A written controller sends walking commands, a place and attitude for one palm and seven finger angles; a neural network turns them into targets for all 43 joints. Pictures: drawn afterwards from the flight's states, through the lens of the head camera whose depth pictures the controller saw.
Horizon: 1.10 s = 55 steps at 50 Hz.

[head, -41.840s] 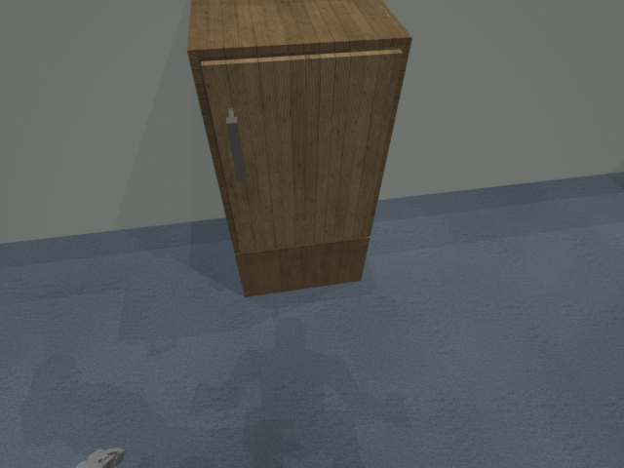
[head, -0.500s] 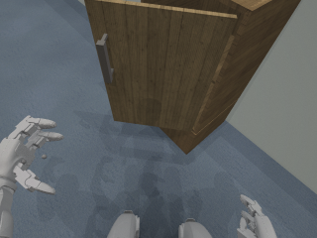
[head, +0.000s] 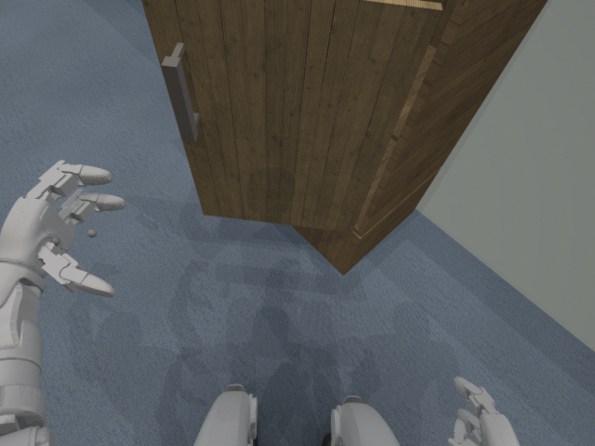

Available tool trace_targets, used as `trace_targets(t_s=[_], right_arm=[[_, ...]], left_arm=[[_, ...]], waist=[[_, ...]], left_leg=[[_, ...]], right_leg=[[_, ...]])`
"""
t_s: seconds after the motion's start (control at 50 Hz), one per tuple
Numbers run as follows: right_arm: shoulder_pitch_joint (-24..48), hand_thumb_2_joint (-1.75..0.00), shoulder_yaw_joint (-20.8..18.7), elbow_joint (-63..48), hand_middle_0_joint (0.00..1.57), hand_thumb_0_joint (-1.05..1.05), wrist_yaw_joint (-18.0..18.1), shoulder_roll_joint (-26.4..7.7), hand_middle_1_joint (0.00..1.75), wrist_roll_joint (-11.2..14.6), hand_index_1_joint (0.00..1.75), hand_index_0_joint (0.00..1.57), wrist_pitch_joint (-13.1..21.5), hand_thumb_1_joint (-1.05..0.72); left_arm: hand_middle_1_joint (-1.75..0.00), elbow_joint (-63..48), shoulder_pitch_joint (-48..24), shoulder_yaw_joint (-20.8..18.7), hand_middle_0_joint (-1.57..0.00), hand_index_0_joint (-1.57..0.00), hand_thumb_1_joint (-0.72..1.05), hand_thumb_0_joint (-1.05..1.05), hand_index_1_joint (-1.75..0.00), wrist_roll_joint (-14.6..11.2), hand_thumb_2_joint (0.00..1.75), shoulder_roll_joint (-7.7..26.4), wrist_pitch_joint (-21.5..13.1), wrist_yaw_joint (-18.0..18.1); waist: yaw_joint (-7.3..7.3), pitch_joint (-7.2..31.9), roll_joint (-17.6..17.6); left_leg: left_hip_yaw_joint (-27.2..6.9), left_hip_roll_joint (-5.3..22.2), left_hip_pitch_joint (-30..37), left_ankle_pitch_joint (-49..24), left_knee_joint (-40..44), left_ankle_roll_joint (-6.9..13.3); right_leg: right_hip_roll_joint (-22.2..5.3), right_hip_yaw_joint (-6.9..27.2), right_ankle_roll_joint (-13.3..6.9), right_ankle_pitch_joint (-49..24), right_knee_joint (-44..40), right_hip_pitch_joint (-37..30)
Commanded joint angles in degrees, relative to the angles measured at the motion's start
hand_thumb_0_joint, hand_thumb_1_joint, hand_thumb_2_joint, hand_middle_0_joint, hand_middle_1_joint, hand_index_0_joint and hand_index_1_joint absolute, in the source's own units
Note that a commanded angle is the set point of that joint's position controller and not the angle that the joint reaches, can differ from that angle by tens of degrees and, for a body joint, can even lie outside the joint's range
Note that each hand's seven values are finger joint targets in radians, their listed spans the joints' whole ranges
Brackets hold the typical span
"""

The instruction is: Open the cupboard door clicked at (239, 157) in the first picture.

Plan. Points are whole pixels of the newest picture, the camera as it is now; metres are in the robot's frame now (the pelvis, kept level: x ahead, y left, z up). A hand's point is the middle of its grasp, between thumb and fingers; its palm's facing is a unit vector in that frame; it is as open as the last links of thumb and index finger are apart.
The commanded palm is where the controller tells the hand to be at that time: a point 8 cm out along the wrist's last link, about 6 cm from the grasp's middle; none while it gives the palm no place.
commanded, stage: move the hooked fingers beside the handle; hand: left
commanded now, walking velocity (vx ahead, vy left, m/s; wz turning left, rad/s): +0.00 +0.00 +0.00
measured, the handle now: (185, 95) +0.63 +0.21 +0.04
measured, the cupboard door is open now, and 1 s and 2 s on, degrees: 41 41 41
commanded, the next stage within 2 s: slide the fingers in behind the handle in 2.00 s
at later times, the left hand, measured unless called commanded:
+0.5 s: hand (116, 173) +0.45 +0.27 +0.06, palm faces -0.06 -1.00 -0.02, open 13.9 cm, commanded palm +0.44 +0.32 +0.05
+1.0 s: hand (130, 127) +0.53 +0.27 +0.06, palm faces -0.07 -1.00 -0.02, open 14.0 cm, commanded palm +0.55 +0.30 +0.05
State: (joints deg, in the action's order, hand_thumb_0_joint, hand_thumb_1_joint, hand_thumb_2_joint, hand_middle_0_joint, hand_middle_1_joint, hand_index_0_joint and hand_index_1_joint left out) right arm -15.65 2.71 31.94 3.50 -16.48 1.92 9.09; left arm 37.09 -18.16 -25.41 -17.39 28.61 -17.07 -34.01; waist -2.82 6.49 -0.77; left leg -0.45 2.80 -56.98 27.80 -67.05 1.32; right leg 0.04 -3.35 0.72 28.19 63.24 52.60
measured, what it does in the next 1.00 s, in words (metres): stands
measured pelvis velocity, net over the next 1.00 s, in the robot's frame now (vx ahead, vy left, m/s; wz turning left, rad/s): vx -0.01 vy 0.01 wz -0.05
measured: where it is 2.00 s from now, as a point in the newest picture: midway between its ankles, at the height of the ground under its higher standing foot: outside the picture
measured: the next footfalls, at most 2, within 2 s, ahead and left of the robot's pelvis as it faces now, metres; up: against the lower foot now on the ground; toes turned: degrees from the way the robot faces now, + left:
none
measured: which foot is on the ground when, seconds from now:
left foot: down 0.00-1.00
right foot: down 0.00-1.00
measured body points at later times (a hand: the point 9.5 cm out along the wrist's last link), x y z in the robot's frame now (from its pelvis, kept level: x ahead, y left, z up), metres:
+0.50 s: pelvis +0.00 +0.00 -0.01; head +0.13 +0.02 +0.42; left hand +0.45 +0.32 +0.06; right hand +0.06 -0.28 -0.11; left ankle +0.04 +0.10 -0.65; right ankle +0.02 -0.14 -0.65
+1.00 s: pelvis -0.01 +0.01 -0.03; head +0.17 +0.05 +0.38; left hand +0.53 +0.32 +0.06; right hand -0.01 -0.27 -0.12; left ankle +0.04 +0.10 -0.65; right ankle +0.02 -0.14 -0.65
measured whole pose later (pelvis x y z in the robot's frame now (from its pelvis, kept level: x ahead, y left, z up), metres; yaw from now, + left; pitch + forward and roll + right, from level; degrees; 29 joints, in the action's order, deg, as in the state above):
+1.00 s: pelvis -0.01 +0.01 -0.03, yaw -3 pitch +28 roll -7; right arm -19.7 5.7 34.2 2.2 -17.4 0.2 -1.9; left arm 73.1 -62.0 -30.0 -3.2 49.9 -17.3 -31.5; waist -12.8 5.1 -1.4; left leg -1.7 4.5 -74.4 28.9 -75.1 1.9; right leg 1.8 -4.1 1.1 27.9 68.9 69.0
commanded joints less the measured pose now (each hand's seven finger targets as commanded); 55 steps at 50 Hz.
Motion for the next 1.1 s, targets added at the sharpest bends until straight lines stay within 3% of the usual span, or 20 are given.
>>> trace_targets(t_s=[0.0,0.04,0.08,0.24,0.28,0.34,0.4,0.44,0.46,0.48,0.5,0.54,0.6,0.66,0.72,0.76,0.82,0.86,0.88,1.08], right_arm=[[-3.88,-0.90,-4.62,-5.91,0.20,0.00,0.48,-9.94,0.30,0.16,0.30,0.20,1.19,-0.90],[-4.80,-0.90,-4.58,-5.23,0.20,0.00,0.50,-10.31,0.30,0.04,0.30,0.20,0.54,-0.90],[-5.37,-0.90,-4.67,-4.57,0.20,0.00,0.34,-10.22,0.30,0.05,0.30,0.20,0.04,-0.90],[-8.29,-0.90,-5.04,-2.74,0.20,0.00,-0.18,-10.72,0.30,-0.40,0.30,0.20,-2.23,-0.90],[-8.69,-0.90,-5.23,-2.41,0.20,0.00,-0.44,-10.76,0.30,-0.42,0.30,0.20,-3.02,-0.90],[-9.17,-0.90,-4.84,-2.05,0.20,0.00,-0.42,-10.89,0.30,-0.40,0.30,0.20,-4.12,-0.90],[-9.90,-0.90,-4.72,-1.42,0.20,0.00,-0.40,-11.10,0.30,-0.65,0.30,0.20,-5.20,-0.90],[-10.12,-0.90,-4.61,-1.28,0.20,0.00,-0.39,-11.03,0.30,-0.75,0.30,0.20,-5.62,-0.90],[-10.66,-0.90,-4.67,-0.95,0.20,0.00,-0.37,-11.35,0.30,-0.82,0.30,0.20,-6.02,-0.90],[-10.62,-0.90,-4.44,-0.96,0.20,0.00,-0.55,-11.30,0.30,-0.81,0.30,0.20,-6.31,-0.90],[-10.74,-0.90,-4.36,-0.70,0.20,0.00,-0.50,-11.51,0.30,-0.84,0.30,0.20,-6.63,-0.90],[-11.03,-0.90,-4.17,-0.67,0.20,0.00,-0.35,-11.51,0.30,-0.84,0.30,0.20,-7.05,-0.90],[-11.74,-0.90,-4.05,-0.39,0.20,0.00,-0.47,-11.96,0.30,-1.03,0.30,0.20,-7.82,-0.90],[-12.52,-0.90,-3.83,-0.38,0.20,0.00,-0.59,-12.17,0.30,-1.17,0.30,0.20,-8.59,-0.90],[-12.80,-0.90,-3.50,0.10,0.20,0.00,-0.47,-12.36,0.30,-1.19,0.30,0.20,-9.10,-0.90],[-13.29,-0.90,-3.24,0.29,0.20,0.00,-0.41,-12.66,0.30,-1.42,0.30,0.20,-9.37,-0.90],[-13.63,-0.90,-2.62,0.53,0.20,0.00,-0.38,-12.74,0.30,-1.49,0.30,0.20,-9.70,-0.90],[-14.23,-0.90,-2.26,0.37,0.20,0.00,-0.07,-13.16,0.30,-1.52,0.30,0.20,-9.84,-0.90],[-14.45,-0.90,-2.08,0.34,0.20,0.00,0.04,-13.28,0.30,-1.60,0.30,0.20,-9.95,-0.90],[-17.27,-0.90,-0.55,0.58,0.20,0.00,0.07,-13.64,0.30,-2.64,0.30,0.20,-11.35,-0.90]], left_arm=[[-1.20,-7.78,-16.04,-4.97,-0.30,-0.30,-0.50,0.00,-1.20,-0.87,0.30,16.48,-4.27,0.83],[-1.20,-5.21,-19.23,-6.14,-0.30,-0.30,-0.50,0.00,-1.20,-0.38,0.30,18.80,-4.73,0.91],[-1.20,-4.00,-23.53,-4.19,-0.30,-0.30,-0.50,0.00,-1.20,0.69,0.30,17.66,-5.34,0.72],[-1.20,1.40,-29.85,-6.22,-0.30,-0.30,-0.50,0.00,-1.20,2.17,0.30,21.68,-7.11,0.70],[-1.20,3.05,-30.26,-6.87,-0.30,-0.30,-0.50,0.00,-1.20,2.37,0.30,22.06,-7.04,0.81],[-1.20,7.85,-34.25,-7.21,-0.30,-0.30,-0.50,0.00,-1.20,3.20,0.30,23.76,-7.08,0.84],[-1.20,10.99,-38.67,-8.18,-0.30,-0.30,-0.50,0.00,-1.20,4.86,0.30,26.82,-7.94,0.88],[-1.20,11.24,-42.96,-7.19,-0.30,-0.30,-0.50,0.00,-1.20,4.88,0.30,26.60,-8.66,0.46],[-1.20,12.07,-43.11,-8.35,-0.30,-0.30,-0.50,0.00,-1.20,5.30,0.30,28.41,-8.90,0.22],[-1.20,13.56,-43.38,-7.67,-0.30,-0.30,-0.50,0.00,-1.20,5.75,0.30,28.25,-8.72,-0.12],[-1.20,15.28,-44.37,-7.89,-0.30,-0.30,-0.50,0.00,-1.20,6.05,0.30,28.91,-8.46,-0.13],[-1.20,16.45,-47.26,-6.75,-0.30,-0.30,-0.50,0.00,-1.20,6.25,0.30,28.53,-8.18,-0.40],[-1.20,16.90,-49.80,-6.94,-0.30,-0.30,-0.50,0.00,-1.20,7.29,0.30,30.45,-7.48,-0.32],[-1.20,17.50,-51.66,-8.31,-0.30,-0.30,-0.50,0.00,-1.20,7.59,0.30,32.74,-7.16,-0.07],[-1.20,19.13,-56.10,-7.37,-0.30,-0.30,-0.50,0.00,-1.20,9.06,0.30,33.82,-6.28,0.79],[-1.20,18.89,-58.74,-7.69,-0.30,-0.30,-0.50,0.00,-1.20,9.59,0.30,35.43,-6.33,1.13],[-1.20,21.53,-62.30,-5.76,-0.30,-0.30,-0.50,0.00,-1.20,10.98,0.30,35.18,-5.37,1.93],[-1.20,22.71,-64.46,-6.84,-0.30,-0.30,-0.50,0.00,-1.20,11.38,0.30,37.67,-4.92,2.13],[-1.20,22.81,-65.23,-7.12,-0.30,-0.30,-0.50,0.00,-1.20,11.87,0.30,38.96,-4.63,2.27],[-1.20,26.10,-74.22,-5.03,-0.30,-0.30,-0.50,0.00,-1.20,15.50,0.30,41.46,-1.77,3.61]], waist=[[0.32,21.35,-6.37],[-0.32,20.78,-4.85],[-1.18,21.73,-7.17],[-1.44,25.95,-7.83],[-1.36,26.65,-6.97],[-2.30,23.63,-5.79],[-2.71,24.68,-7.01],[-3.74,25.54,-7.06],[-3.42,27.10,-8.41],[-3.55,27.09,-9.54],[-4.02,26.15,-7.85],[-4.99,25.60,-8.18],[-5.15,28.48,-10.74],[-5.25,30.13,-10.80],[-7.06,27.77,-10.12],[-7.24,29.57,-12.75],[-8.77,27.37,-13.09],[-9.30,28.94,-12.46],[-9.32,29.53,-14.22],[-12.69,31.18,-18.41]], left_leg=[[-2.38,-1.31,19.04,-14.57,10.71,-0.28],[-2.29,-1.18,17.45,-14.69,9.94,-0.01],[-2.32,-1.05,18.81,-15.48,9.61,-0.11],[-2.90,-0.69,21.20,-22.33,8.11,-0.08],[-2.58,-0.66,20.84,-21.77,7.93,-0.04],[-2.09,-0.78,17.01,-19.05,7.33,0.44],[-1.94,-0.68,16.25,-18.89,6.41,0.50],[-1.99,-0.59,16.58,-19.67,5.38,0.74],[-2.13,-0.47,17.68,-20.87,5.20,0.52],[-2.22,-0.52,17.29,-20.23,4.99,0.42],[-2.55,-0.38,16.34,-19.45,4.78,0.52],[-2.76,-0.32,15.80,-19.25,4.10,0.85],[-3.30,-0.11,17.45,-20.64,3.58,0.57],[-3.65,0.12,17.95,-22.49,3.02,0.51],[-3.87,0.28,15.34,-18.72,2.49,0.93],[-4.36,0.42,16.93,-19.08,2.28,0.66],[-5.02,0.56,15.40,-16.18,2.22,0.65],[-5.24,0.60,14.75,-16.23,1.68,0.84],[-5.36,0.62,15.11,-17.02,1.49,0.75],[-7.45,1.56,16.62,-20.01,-0.56,0.33]], right_leg=[[1.94,0.41,-2.54,-9.59,-7.83,-4.48],[2.23,0.59,-2.64,-10.05,-7.54,-4.51],[2.04,0.67,-2.50,-10.43,-7.14,-2.69],[2.34,0.61,-2.74,-14.75,-6.01,-2.55],[2.26,0.90,-2.34,-15.02,-6.35,-2.97],[2.49,1.08,-2.48,-13.96,-6.16,-2.40],[2.47,1.55,-2.34,-14.21,-5.71,-2.13],[2.74,1.58,-2.41,-14.79,-5.09,-1.12],[2.73,1.68,-2.37,-15.51,-4.98,-1.12],[2.74,1.56,-2.39,-14.65,-4.70,-0.16],[2.76,1.32,-2.34,-13.86,-4.64,0.63],[2.98,1.35,-2.39,-13.60,-4.31,2.08],[2.78,1.11,-2.24,-13.58,-3.80,3.49],[3.06,0.92,-2.18,-14.67,-3.36,3.63],[3.06,0.96,-1.95,-11.79,-3.74,5.62],[3.14,0.72,-2.17,-11.17,-3.24,7.37],[3.12,0.28,-2.16,-8.87,-3.19,10.09],[3.30,0.22,-2.08,-9.06,-2.76,9.95],[3.15,0.16,-2.15,-9.33,-2.57,10.44],[3.32,-1.23,-2.02,-10.31,-0.77,16.57]])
